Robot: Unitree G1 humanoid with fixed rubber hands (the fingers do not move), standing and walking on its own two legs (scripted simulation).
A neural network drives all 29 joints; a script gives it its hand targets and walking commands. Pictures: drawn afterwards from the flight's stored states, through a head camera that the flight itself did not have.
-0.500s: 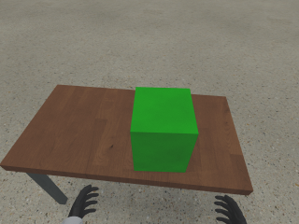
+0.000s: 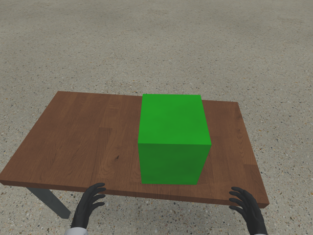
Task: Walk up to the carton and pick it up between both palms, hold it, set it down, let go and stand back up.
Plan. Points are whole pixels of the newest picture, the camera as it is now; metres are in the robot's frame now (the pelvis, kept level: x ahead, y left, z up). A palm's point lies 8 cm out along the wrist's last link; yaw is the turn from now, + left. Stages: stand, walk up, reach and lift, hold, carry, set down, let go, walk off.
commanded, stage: reach and lift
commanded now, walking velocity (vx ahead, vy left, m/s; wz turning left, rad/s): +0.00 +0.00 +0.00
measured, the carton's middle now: (170, 140) +0.47 -0.03 -0.07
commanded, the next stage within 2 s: none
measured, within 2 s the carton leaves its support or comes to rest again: neither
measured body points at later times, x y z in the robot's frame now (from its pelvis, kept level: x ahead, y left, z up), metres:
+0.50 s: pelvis -0.02 -0.01 -0.01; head +0.02 -0.01 +0.44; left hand +0.31 +0.19 -0.02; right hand +0.31 -0.23 -0.03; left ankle -0.04 +0.13 -0.74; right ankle +0.02 -0.12 -0.74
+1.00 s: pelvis -0.02 -0.01 -0.01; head +0.03 -0.01 +0.44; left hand +0.39 +0.18 +0.03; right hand +0.38 -0.23 +0.03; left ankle -0.04 +0.13 -0.74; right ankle +0.02 -0.12 -0.74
